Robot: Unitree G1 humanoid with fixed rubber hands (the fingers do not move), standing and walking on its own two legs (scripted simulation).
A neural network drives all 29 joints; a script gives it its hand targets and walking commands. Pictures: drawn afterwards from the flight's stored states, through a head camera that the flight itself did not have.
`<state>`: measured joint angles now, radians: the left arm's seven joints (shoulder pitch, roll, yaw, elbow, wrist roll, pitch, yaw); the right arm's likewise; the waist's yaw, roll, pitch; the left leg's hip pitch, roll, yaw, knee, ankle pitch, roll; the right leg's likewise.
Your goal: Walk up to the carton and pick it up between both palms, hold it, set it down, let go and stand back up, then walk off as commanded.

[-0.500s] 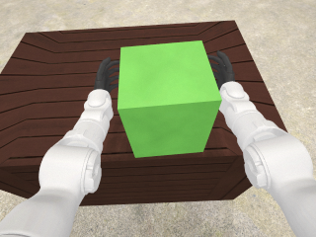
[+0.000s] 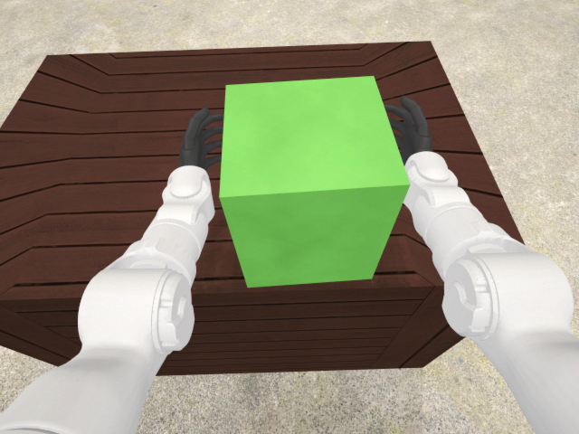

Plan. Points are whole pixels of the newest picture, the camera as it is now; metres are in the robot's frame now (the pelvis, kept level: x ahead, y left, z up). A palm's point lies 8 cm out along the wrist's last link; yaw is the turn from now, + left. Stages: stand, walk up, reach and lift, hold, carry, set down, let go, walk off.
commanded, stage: reach and lift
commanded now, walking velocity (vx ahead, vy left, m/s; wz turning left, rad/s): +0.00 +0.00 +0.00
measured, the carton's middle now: (305, 190) +0.46 +0.03 +0.03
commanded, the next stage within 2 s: none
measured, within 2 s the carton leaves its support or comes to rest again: leaves its support in 1.50 s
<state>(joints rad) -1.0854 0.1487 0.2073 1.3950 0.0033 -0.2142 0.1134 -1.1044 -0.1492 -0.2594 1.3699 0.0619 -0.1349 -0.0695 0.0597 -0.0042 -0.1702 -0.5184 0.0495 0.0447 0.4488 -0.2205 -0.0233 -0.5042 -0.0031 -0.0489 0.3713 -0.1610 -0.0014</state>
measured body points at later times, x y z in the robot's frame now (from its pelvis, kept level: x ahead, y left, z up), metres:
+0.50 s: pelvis -0.01 -0.02 +0.00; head +0.08 -0.01 +0.45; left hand +0.46 +0.18 +0.10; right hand +0.47 -0.13 +0.10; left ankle -0.02 +0.12 -0.74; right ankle -0.01 -0.12 -0.74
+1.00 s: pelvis +0.00 -0.02 +0.01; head +0.07 -0.01 +0.45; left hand +0.45 +0.18 +0.10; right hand +0.47 -0.12 +0.10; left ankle -0.02 +0.12 -0.74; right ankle -0.01 -0.12 -0.74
